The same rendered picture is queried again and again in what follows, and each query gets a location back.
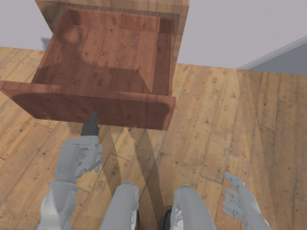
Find robot right forearm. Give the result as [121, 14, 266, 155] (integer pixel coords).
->
[244, 215, 272, 230]

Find right robot hand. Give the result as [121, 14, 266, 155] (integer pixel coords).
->
[223, 172, 262, 222]

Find cabinet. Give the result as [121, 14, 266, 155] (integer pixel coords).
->
[35, 0, 190, 78]

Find left robot hand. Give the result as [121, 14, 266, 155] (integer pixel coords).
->
[55, 135, 103, 184]

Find handle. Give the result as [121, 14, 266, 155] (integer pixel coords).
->
[81, 111, 100, 136]

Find robot right thigh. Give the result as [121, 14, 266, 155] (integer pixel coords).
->
[173, 187, 217, 230]

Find drawer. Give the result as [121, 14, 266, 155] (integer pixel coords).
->
[0, 8, 177, 131]

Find robot left forearm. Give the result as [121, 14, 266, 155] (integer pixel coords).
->
[36, 180, 79, 230]

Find robot left thigh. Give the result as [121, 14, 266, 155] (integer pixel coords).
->
[100, 183, 139, 230]

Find robot thigh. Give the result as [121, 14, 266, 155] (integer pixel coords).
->
[100, 183, 139, 230]
[173, 187, 217, 230]

